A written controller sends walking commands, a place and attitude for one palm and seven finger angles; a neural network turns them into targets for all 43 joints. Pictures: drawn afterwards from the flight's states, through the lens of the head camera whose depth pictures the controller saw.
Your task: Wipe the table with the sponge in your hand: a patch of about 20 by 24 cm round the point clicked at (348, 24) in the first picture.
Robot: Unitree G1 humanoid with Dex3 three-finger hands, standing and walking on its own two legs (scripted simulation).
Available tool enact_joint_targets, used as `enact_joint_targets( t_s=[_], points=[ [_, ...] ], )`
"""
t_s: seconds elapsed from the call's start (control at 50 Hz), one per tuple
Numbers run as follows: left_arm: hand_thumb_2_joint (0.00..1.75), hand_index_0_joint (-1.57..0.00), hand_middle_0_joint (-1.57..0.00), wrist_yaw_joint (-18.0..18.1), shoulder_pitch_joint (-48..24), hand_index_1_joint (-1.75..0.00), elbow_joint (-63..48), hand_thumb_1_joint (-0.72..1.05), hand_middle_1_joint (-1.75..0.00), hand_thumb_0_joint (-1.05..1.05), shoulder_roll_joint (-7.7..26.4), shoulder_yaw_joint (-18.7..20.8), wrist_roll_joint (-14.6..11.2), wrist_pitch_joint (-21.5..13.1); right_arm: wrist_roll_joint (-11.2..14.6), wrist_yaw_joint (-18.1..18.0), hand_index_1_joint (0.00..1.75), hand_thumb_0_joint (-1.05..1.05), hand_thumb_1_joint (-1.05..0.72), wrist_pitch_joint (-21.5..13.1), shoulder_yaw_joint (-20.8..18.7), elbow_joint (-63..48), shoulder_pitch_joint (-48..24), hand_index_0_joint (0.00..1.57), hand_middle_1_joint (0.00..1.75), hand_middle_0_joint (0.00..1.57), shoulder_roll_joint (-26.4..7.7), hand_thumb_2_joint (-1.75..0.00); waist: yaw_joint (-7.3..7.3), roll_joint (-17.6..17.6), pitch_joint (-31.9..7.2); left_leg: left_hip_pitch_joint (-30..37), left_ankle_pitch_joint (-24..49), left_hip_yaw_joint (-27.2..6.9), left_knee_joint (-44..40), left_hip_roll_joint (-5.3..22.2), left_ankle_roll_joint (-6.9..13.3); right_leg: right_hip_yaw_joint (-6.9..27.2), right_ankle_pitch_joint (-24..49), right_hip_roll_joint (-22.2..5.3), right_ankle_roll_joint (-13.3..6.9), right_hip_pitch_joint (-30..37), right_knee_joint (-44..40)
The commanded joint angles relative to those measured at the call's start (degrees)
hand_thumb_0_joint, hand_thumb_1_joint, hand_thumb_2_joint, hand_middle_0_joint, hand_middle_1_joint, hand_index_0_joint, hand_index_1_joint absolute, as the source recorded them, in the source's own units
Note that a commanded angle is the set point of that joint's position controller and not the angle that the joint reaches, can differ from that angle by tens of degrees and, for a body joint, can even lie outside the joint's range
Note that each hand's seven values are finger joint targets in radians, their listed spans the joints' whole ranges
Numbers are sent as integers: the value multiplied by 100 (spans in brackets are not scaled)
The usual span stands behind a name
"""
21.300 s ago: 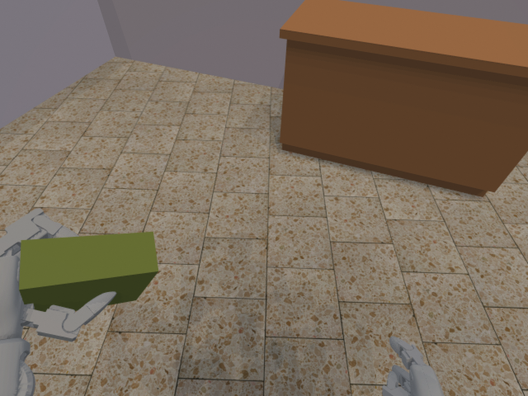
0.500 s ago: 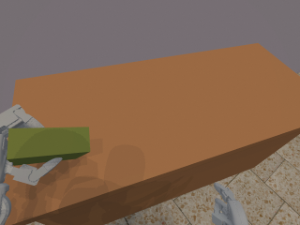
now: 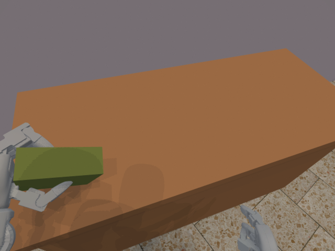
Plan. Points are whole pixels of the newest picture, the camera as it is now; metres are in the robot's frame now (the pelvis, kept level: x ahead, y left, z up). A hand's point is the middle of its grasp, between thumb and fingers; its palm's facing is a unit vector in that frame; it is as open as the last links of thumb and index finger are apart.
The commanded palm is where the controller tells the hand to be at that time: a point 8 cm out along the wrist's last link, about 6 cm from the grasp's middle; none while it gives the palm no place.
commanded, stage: shuffle to correct the standing spot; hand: left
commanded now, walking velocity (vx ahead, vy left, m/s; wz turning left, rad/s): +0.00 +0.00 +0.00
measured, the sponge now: (71, 169) +0.23 +0.21 +0.12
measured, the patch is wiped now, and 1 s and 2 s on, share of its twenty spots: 0.00 0.00 0.00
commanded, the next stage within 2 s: come to a stop and stand still in 0.70 s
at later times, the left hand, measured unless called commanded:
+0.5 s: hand (66, 165) +0.22 +0.20 +0.15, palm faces +0.31 -0.86 -0.41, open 9.1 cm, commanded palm +0.16 +0.24 +0.17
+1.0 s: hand (93, 166) +0.23 +0.16 +0.15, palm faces +0.31 -0.85 -0.42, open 9.1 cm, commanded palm +0.17 +0.20 +0.17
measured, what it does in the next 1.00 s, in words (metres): shifts its weight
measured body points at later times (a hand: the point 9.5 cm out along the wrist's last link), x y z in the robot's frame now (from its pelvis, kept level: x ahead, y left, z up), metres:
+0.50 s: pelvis +0.00 -0.04 +0.00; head +0.03 -0.02 +0.45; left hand +0.20 +0.25 +0.18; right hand +0.17 -0.25 -0.07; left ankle +0.03 +0.07 -0.74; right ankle +0.00 -0.14 -0.74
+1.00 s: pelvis +0.01 -0.08 +0.00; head +0.03 -0.08 +0.44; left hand +0.20 +0.20 +0.18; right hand +0.17 -0.33 -0.09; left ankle +0.03 +0.06 -0.74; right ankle +0.00 -0.14 -0.74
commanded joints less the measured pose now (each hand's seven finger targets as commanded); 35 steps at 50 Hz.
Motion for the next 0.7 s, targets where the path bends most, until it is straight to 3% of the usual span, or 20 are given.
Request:
enact_joint_targets(
  t_s=[0.0, 0.08, 0.1, 0.18, 0.2, 0.28, 0.3, 0.38, 0.4, 0.42, 0.58, 0.6, 0.68],
  points=[
    [130, -120, -120, 139, -260, -160, -1227, 10, -160, 0, 937, 666, -92, -402, 1, -92, 30, 0, -90, -310, -294, -895, -479, 20, 30, 20, -726, -90, 2, 479, -978, 538, 102, -795, -609, 769, -306, 134, 607, -343, -265, 40, -254],
    [130, -120, -120, 172, -201, -160, -1206, 10, -160, 0, 1146, 898, -90, -350, 60, -109, 30, 0, -90, -317, -338, -904, -506, 20, 30, 20, -744, -90, -23, 399, -963, 599, 194, -779, -531, 722, -319, 266, 694, -385, -297, -12, -297],
    [130, -120, -120, 121, -151, -160, -1001, 10, -160, 0, 894, 673, -134, -357, 16, -104, 30, 0, -90, -285, -313, -853, -435, 20, 30, 20, -739, -90, -17, 258, -977, 594, 203, -792, -562, 749, -288, 194, 699, -337, -273, -30, -357],
    [130, -120, -120, 140, -553, -160, -1312, 10, -160, 0, 1113, 788, -97, -349, 63, -119, 30, 0, -90, -324, -346, -911, -530, 20, 30, 20, -717, -90, -36, 569, -894, 751, 182, -851, -742, 910, -398, 126, 452, -238, -243, -192, -233],
    [130, -120, -120, 101, -485, -160, -1112, 10, -160, 0, 864, 553, -132, -346, 17, -111, 30, 0, -90, -305, -321, -889, -466, 20, 30, 20, -719, -90, -38, 597, -843, 663, -17, -893, -845, 968, -366, 47, 371, -196, -209, -221, -240],
    [130, -120, -120, 145, -617, -160, -1317, 10, -160, 0, 1111, 764, -98, -294, 70, -87, 30, 0, -90, -331, -370, -943, -523, 20, 30, 20, -691, -90, -34, 678, -837, 663, -321, -928, -889, 1078, -359, 75, 191, -174, -207, -249, -182],
    [130, -120, -120, 107, -543, -160, -1194, 10, -160, 0, 857, 533, -126, -291, 22, -75, 30, 0, -90, -304, -355, -931, -459, 20, 30, 20, -708, -90, -40, 662, -809, 531, -550, -928, -919, 1096, -297, 46, 193, -144, -192, -246, -205],
    [130, -120, -120, 139, -520, -160, -1404, 10, -160, 0, 1154, 829, -122, -240, 71, -49, 30, 0, -90, -312, -409, -978, -471, 20, 30, 20, -683, -90, -47, 631, -900, 655, -295, -873, -713, 1083, -311, 92, 267, -163, -237, -286, -242],
    [130, -120, -120, 101, -498, -160, -1334, 10, -160, 0, 937, 631, -158, -245, 24, -41, 30, 0, -90, -289, -397, -962, -436, 20, 30, 20, -703, -90, -49, 633, -944, 615, -241, -823, -647, 1062, -264, 86, 347, -150, -224, -267, -288],
    [130, -120, -120, 96, -509, -160, -1442, 10, -160, 0, 1025, 713, -168, -247, 47, -46, 30, 0, -90, -310, -443, -1010, -401, 20, 30, 20, -690, -90, -60, 714, -935, 639, -41, -840, -570, 1054, -279, 146, 454, -172, -261, -265, -264],
    [130, -120, -120, 41, -155, -160, -1415, 10, -160, 0, 1206, 931, -295, -70, 73, -87, 30, 0, -90, -236, -500, -999, -442, 20, 30, 20, -706, -90, -57, 390, -1147, 828, 828, -636, -8, 1010, -279, 342, 1146, -266, -326, -346, -215],
    [130, -120, -120, 11, -145, -160, -1310, 10, -160, 0, 1016, 742, -324, -65, 35, -91, 30, 0, -90, -205, -480, -968, -414, 20, 30, 20, -720, -90, -70, 383, -1123, 735, 651, -579, 29, 995, -254, 329, 1088, -274, -290, -368, -259],
    [130, -120, -120, 48, -173, -160, -1419, 10, -160, 0, 1215, 917, -357, 22, 94, -120, 30, 0, -90, -188, -517, -984, -482, 20, 30, 20, -706, -90, -81, 224, -1034, 681, 286, -505, 263, 874, -279, 561, 1030, -400, -374, -564, -279]
  ],
)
